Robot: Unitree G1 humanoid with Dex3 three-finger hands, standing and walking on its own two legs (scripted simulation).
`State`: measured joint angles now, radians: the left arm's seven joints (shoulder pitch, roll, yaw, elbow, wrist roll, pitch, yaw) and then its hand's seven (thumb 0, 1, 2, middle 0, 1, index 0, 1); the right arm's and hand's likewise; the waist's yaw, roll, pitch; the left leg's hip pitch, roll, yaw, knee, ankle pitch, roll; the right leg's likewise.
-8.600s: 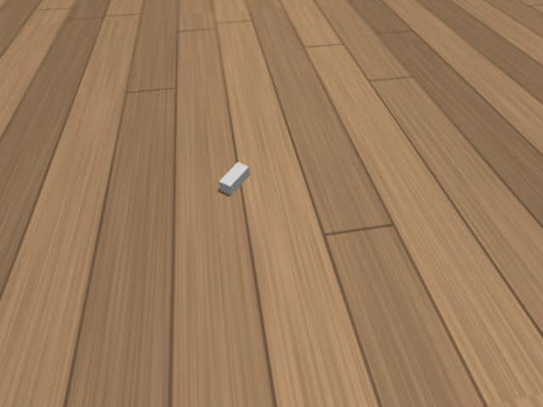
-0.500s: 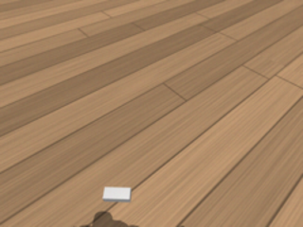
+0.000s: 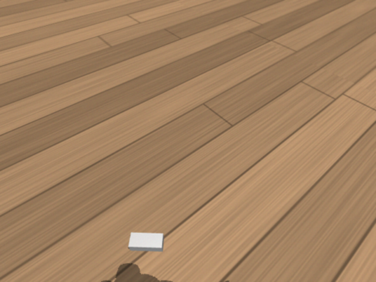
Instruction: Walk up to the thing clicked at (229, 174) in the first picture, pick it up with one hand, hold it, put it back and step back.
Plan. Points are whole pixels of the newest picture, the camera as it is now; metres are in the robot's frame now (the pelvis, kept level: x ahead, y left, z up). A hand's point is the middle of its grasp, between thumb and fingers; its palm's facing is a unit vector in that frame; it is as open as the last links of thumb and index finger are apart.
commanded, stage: stand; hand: left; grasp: from above
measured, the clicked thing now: (146, 242) +0.43 +0.22 -0.75
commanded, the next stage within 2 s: rise first in 0.62 s
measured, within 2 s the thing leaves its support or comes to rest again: neither
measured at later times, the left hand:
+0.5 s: hand out of the picture +0.06 +0.26 -0.16, palm faces -0.02 -0.94 -0.34, open 7.4 cm
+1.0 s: hand out of the picture +0.16 +0.25 -0.18, palm faces -0.03 -0.94 -0.34, open 9.6 cm
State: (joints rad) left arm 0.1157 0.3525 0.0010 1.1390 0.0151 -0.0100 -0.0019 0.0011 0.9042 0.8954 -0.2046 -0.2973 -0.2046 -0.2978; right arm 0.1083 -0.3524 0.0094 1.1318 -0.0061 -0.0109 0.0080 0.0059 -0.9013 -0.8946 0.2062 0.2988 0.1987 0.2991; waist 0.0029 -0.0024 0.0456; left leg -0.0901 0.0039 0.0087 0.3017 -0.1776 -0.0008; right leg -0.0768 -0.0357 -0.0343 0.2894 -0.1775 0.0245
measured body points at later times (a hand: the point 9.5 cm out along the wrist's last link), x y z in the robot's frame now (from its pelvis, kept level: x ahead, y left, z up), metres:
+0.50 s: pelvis +0.00 +0.00 +0.00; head +0.01 +0.00 +0.45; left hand +0.07 +0.31 -0.13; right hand +0.07 -0.30 -0.13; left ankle -0.01 +0.12 -0.75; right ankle -0.01 -0.13 -0.75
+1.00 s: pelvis -0.02 +0.00 -0.03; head +0.05 +0.01 +0.42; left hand +0.16 +0.30 -0.15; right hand +0.08 -0.27 -0.14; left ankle -0.01 +0.12 -0.75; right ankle -0.01 -0.13 -0.75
